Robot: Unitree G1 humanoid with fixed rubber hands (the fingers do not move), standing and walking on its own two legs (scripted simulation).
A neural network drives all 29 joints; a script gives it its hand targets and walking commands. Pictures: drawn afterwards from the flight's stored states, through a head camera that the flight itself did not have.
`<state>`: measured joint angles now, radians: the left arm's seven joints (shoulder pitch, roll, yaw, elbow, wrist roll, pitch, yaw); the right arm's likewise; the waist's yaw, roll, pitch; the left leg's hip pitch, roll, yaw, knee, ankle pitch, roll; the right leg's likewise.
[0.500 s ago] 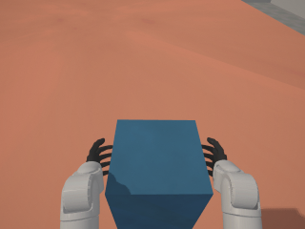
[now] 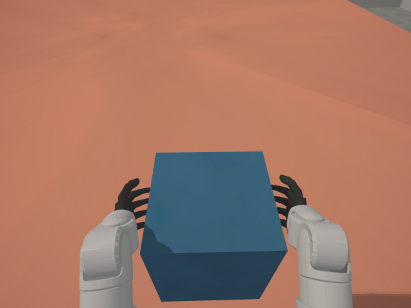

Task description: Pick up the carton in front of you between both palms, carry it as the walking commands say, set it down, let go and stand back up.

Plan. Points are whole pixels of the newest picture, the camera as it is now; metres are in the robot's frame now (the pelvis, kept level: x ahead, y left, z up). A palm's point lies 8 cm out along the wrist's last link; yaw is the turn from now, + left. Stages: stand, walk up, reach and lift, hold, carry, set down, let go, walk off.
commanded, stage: carry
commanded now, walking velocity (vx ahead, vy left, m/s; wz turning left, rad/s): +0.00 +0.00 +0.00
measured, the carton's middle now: (210, 229) +0.29 +0.00 +0.01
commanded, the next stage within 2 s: hold in 1.24 s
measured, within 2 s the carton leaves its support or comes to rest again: neither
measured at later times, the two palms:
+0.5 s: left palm (120, 235) +0.25 +0.16 +0.07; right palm (288, 230) +0.25 -0.14 +0.07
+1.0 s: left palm (122, 251) +0.24 +0.16 +0.04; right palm (284, 245) +0.24 -0.14 +0.04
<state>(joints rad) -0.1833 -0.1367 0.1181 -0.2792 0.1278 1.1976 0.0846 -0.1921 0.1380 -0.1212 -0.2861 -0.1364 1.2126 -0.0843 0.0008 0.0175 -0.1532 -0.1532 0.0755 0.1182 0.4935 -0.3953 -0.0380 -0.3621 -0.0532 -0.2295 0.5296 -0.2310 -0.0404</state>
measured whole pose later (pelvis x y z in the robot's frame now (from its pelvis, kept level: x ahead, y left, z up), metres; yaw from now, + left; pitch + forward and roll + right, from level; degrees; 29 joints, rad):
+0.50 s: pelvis -0.01 +0.01 +0.00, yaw +0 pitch +2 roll +0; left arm -0.15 -0.13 0.10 -0.19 0.16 1.13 0.07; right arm -0.15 0.13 -0.10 -0.19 -0.16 1.13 -0.06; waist 0.00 0.01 -0.14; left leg -0.15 0.07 0.16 0.54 -0.42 -0.02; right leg -0.36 -0.07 -0.20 0.58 -0.25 -0.02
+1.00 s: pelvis -0.05 +0.01 +0.00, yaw +1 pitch +2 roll +0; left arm -0.26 -0.15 0.21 0.26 0.28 0.71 0.01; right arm -0.26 0.15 -0.21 0.25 -0.28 0.71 -0.01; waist 0.00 0.00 -0.11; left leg -0.20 0.05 0.16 0.53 -0.35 0.00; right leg -0.39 -0.09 -0.20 0.50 -0.14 -0.03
